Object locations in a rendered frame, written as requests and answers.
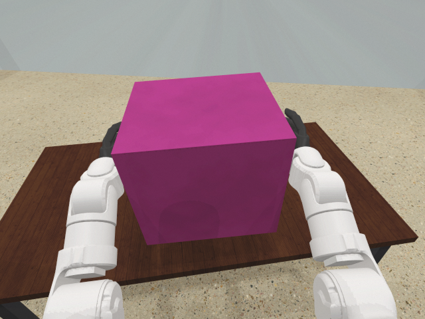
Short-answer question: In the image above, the table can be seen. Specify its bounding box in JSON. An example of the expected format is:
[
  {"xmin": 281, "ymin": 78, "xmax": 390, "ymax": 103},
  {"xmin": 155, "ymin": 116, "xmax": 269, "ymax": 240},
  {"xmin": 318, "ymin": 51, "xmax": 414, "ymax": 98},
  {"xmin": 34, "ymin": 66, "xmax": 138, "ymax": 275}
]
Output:
[{"xmin": 0, "ymin": 122, "xmax": 418, "ymax": 319}]

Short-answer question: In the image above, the right robot forearm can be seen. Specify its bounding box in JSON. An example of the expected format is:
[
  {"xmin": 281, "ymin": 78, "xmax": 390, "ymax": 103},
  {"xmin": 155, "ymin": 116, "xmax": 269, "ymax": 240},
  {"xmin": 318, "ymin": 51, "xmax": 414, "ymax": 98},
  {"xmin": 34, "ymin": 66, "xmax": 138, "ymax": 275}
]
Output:
[{"xmin": 288, "ymin": 147, "xmax": 397, "ymax": 317}]

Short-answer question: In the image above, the robot right upper arm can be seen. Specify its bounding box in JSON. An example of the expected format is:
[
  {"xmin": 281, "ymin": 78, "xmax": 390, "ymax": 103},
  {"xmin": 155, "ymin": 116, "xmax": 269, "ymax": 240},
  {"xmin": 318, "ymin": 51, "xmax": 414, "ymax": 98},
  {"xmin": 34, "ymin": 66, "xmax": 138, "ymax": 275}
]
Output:
[{"xmin": 313, "ymin": 268, "xmax": 397, "ymax": 319}]

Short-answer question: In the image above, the left robot hand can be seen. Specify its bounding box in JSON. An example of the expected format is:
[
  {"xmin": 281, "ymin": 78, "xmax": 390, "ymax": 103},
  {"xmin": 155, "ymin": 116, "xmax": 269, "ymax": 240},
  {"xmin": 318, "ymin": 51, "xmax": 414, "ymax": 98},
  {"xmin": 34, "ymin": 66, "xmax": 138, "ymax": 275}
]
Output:
[{"xmin": 99, "ymin": 122, "xmax": 121, "ymax": 158}]

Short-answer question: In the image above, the right robot hand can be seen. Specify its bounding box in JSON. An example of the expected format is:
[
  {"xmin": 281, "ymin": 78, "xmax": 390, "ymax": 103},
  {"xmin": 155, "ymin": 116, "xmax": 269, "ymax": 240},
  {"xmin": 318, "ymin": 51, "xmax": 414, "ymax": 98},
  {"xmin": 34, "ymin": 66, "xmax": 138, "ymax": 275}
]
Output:
[{"xmin": 284, "ymin": 108, "xmax": 310, "ymax": 149}]

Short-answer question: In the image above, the left robot forearm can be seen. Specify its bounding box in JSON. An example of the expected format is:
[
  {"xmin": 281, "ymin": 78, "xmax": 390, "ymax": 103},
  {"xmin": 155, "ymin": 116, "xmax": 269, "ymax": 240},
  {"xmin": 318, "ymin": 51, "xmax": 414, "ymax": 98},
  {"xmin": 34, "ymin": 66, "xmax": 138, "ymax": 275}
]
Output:
[{"xmin": 42, "ymin": 157, "xmax": 124, "ymax": 319}]

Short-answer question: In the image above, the robot left upper arm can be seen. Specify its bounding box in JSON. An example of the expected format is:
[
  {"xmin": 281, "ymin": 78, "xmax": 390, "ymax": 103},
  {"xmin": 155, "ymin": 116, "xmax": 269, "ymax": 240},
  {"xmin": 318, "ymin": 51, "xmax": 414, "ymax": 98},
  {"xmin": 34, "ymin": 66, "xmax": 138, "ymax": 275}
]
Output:
[{"xmin": 45, "ymin": 279, "xmax": 125, "ymax": 319}]

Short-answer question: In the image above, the carton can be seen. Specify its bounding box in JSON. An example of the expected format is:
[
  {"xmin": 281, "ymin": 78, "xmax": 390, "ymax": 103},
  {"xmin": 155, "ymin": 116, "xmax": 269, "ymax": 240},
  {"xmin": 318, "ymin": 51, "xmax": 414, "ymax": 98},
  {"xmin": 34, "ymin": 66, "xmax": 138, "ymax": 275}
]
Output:
[{"xmin": 111, "ymin": 72, "xmax": 297, "ymax": 245}]

